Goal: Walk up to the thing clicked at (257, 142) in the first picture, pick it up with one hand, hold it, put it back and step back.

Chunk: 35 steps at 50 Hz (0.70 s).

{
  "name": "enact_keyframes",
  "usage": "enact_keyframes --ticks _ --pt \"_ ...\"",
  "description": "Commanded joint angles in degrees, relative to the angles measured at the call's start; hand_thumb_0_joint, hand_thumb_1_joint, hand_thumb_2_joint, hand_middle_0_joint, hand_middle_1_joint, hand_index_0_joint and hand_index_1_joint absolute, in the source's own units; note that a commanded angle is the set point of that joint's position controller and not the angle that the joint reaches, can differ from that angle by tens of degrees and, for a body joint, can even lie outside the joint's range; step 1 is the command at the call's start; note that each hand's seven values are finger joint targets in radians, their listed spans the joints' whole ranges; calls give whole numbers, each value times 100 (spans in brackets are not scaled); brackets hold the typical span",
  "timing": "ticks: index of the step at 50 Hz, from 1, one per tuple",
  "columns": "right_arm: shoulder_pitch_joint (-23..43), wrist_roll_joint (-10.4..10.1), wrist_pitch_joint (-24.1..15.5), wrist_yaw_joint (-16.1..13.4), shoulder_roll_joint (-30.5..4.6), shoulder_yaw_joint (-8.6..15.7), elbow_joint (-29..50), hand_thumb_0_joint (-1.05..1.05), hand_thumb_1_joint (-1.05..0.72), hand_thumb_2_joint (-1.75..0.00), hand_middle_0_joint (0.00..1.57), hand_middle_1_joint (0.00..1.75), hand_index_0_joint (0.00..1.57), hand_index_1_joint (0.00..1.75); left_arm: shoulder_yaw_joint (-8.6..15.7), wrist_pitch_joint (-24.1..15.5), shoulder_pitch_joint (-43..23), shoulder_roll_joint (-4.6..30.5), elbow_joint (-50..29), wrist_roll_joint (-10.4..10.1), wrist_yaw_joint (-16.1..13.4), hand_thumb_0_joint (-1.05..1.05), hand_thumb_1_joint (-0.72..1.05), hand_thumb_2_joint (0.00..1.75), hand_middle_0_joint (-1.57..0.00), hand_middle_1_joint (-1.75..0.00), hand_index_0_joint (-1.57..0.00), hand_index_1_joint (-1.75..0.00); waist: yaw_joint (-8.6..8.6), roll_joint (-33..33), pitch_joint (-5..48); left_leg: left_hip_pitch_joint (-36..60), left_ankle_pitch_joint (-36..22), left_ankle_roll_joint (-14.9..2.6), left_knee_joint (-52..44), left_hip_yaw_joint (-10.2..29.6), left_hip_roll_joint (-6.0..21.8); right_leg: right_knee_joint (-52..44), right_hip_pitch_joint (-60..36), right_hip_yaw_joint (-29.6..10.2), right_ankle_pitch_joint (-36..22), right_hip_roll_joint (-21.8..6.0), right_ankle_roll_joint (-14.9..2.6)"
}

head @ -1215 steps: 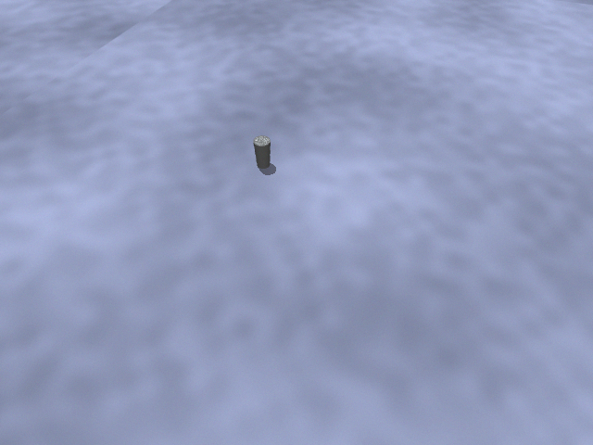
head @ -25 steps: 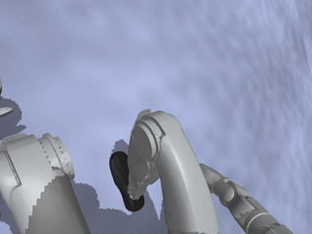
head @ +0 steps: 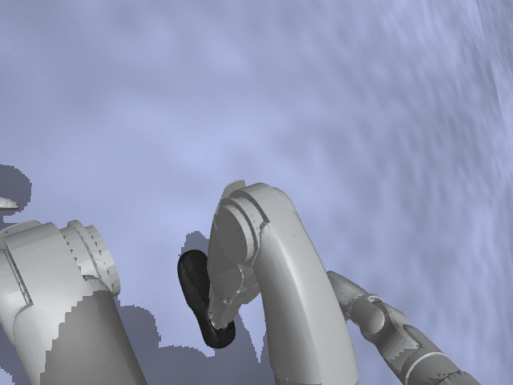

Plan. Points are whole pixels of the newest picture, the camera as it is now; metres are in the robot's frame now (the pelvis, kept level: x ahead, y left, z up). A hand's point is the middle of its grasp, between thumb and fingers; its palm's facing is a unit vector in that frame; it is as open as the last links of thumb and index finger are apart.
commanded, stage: withdraw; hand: left
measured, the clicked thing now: out of the picture +0.42 +0.26 -0.21
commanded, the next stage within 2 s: rise in 0.24 s
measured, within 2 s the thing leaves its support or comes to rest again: rests again in 0.18 s
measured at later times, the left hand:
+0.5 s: hand out of the picture +0.42 +0.35 -0.08, palm faces +0.30 -0.94 -0.15, open 17.3 cm
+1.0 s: hand out of the picture +0.30 +0.33 +0.08, palm faces +0.29 -0.85 -0.44, open 17.2 cm
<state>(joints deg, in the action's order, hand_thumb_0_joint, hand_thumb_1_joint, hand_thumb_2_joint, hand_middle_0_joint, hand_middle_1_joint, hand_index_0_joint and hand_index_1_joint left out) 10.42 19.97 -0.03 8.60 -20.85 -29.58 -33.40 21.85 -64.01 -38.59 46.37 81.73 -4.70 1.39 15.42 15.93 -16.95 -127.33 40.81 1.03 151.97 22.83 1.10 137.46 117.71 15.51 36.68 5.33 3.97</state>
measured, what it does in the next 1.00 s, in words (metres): rises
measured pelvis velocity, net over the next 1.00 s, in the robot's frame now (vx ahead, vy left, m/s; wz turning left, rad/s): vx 0.03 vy -0.02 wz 0.21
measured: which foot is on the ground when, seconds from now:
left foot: down 0.00-1.00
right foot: down 0.00-1.00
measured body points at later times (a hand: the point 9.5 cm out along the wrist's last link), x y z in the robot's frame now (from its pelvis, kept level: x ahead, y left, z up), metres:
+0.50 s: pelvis +0.00 +0.00 +0.03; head +0.20 +0.16 +0.40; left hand +0.40 +0.40 -0.07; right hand +0.19 -0.24 -0.03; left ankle +0.08 +0.13 -0.25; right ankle +0.14 -0.12 -0.25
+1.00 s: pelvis +0.03 -0.02 +0.18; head +0.22 +0.06 +0.58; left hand +0.28 +0.37 +0.11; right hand +0.24 -0.23 +0.05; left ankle +0.08 +0.12 -0.25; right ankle +0.14 -0.12 -0.25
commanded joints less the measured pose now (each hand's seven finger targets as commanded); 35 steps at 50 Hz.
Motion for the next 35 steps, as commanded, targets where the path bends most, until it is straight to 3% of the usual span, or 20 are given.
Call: enact_keyframes --ticks 1,4,8,9,10,11,14,15,16,18,19,21,23,24,26,28,29,33,34,35 --pt "-273 -9 119 -116 -2031 735 91 0 -90 -90 20 30 20 30 397 -283 -1249 1202 -1195 -39 66 0 -58 12 -13 -11 -11 -13 397 -3364 3377 2325 -653 41 -1898 -725 299 -1029 -1574 462 -1081 185 -457" --pt "-400 -43 169 -125 -2052 878 129 0 -90 -90 20 30 20 30 776 -162 -1270 1568 -2000 -34 73 0 -55 10 -11 -9 -9 -11 191 -4007 3894 2899 -986 147 -2108 -713 351 -887 -1551 437 -1240 143 -495" --pt "-581 -209 278 -169 -1955 1182 260 0 -91 -90 20 30 20 30 592 355 -1061 1305 -2906 49 249 0 -49 7 -8 -5 -6 -7 76 -4472 4379 3243 -1196 192 -2387 -796 367 -918 -1411 290 -1351 80 -554" --pt "-676 -286 309 -168 -1875 1250 108 0 -91 -90 20 30 20 30 180 560 -897 756 -2652 23 366 0 -50 6 -7 -3 -5 -5 164 -4343 4127 3061 -1025 171 -2406 -850 346 -989 -1226 245 -1249 69 -555" --pt "-716 -333 295 -194 -1917 1348 233 0 -91 -90 20 30 20 30 265 697 -1177 891 -3027 8 413 0 -50 4 -7 -3 -5 -4 192 -4338 4259 3056 -1144 164 -2404 -867 354 -984 -1228 230 -1366 69 -555" --pt "-873 -421 330 -208 -1810 1360 47 0 -91 -90 20 30 20 30 -25 891 -1002 503 -2683 -54 520 0 -48 3 -7 -1 -4 -3 254 -4132 4043 2770 -976 119 -2398 -897 319 -1069 -1180 204 -1282 59 -538" --pt "-1036 -635 328 -268 -1728 1485 38 0 -90 -90 20 30 20 30 -14 1315 -1043 397 -2602 -287 722 0 -51 0 -5 0 -4 0 217 -3298 3786 2073 -607 -45 -2291 -964 271 -1256 -1119 127 -1054 64 -494" --pt "-1005 -691 327 -277 -1712 1461 119 0 -89 -89 20 30 20 30 -161 1453 -777 77 -1969 -373 817 0 -50 0 -5 0 -5 0 319 -2915 3608 1798 -456 -105 -2255 -954 244 -1325 -1154 144 -936 73 -461" --pt "-1052 -742 323 -294 -1708 1506 130 0 -89 -89 20 30 20 30 92 1440 -1247 397 -2494 -460 874 0 -52 0 -5 0 -5 0 237 -2784 3654 1684 -342 -137 -2235 -949 238 -1330 -1080 145 -837 69 -471" --pt "-1092 -806 311 -322 -1683 1520 160 0 -80 -88 20 30 20 30 169 1514 -1233 442 -2279 -505 1002 0 -47 7 -5 -3 -3 -4 195 -2807 3746 1762 -317 -150 -2272 -952 223 -1347 -1093 131 -777 61 -479" --pt "-1336 -936 432 -363 -1449 1815 20 0 -88 -91 20 30 20 30 613 1879 -1157 1708 -2339 529 686 0 -51 4 -7 -5 -7 -5 -453 -3512 4582 2665 -705 -69 -2621 -1113 248 -1395 -1050 -38 -766 -13 -545" --pt "-1457 -1049 564 -384 -1474 2006 233 0 -91 -91 20 30 20 30 602 2209 -1540 1340 -2833 485 572 0 -51 5 -7 -7 -7 -6 -328 -3992 5177 3149 -909 7 -2932 -1056 311 -1364 -944 -71 -841 -46 -593" --pt "-1454 -1164 675 -401 -1408 2152 321 0 -93 -92 20 30 20 30 665 2578 -1045 1127 -2763 579 466 0 -53 6 -8 -8 -8 -8 -530 -4146 5085 3196 -737 43 -3209 -1114 305 -1382 -759 -140 -700 -97 -615" --pt "-1468 -1212 703 -420 -1342 2182 328 0 -95 -92 20 30 20 30 654 2774 -876 1092 -2597 651 411 0 -55 7 -8 -9 -8 -9 -520 -4115 4940 3084 -693 32 -3253 -1171 301 -1421 -711 -179 -640 -92 -620" --pt "-1602 -1304 793 -474 -1335 2326 312 0 -98 -93 20 30 20 30 1004 3024 -1367 1847 -3167 813 296 0 -55 6 -9 -10 -9 -9 -674 -4291 5127 3061 -597 -1 -3321 -1299 285 -1479 -655 -303 -540 -111 -646" --pt "-1790 -1385 884 -503 -1197 2418 305 0 -90 -90 20 30 20 30 921 3307 -1660 1833 -3672 891 218 0 -56 5 -5 -5 -5 -5 -633 -4403 5296 3099 -519 -34 -3415 -1402 269 -1585 -720 -409 -483 -122 -662" --pt "-1838 -1455 909 -522 -1154 2498 309 0 -90 -90 20 30 20 30 1029 3487 -1384 1868 -3785 898 164 0 -54 6 -5 -5 -5 -5 -780 -4265 5323 3059 -461 -56 -3488 -1463 247 -1681 -721 -463 -409 -128 -674" --pt "-2025 -1630 926 -582 -994 2797 270 0 -90 -90 20 30 20 30 658 4159 -588 940 -3825 920 77 0 -51 8 -6 -6 -6 -6 -840 -3687 5362 3110 -468 -107 -3773 -1575 201 -2038 -695 -597 -353 -168 -676" --pt "-2055 -1692 934 -593 -951 2865 347 0 -90 -90 20 30 20 30 414 4346 -299 552 -3799 907 77 0 -53 7 -5 -6 -5 -6 -794 -3483 5479 3147 -459 -124 -3868 -1581 184 -2154 -777 -610 -327 -186 -667" --pt "-2052 -1759 931 -617 -945 2982 380 0 -90 -90 20 30 20 30 347 4494 -129 415 -3995 879 61 0 -52 7 -5 -6 -6 -6 -882 -3273 5573 3203 -355 -144 -3970 -1610 169 -2312 -776 -659 -241 -195 -664"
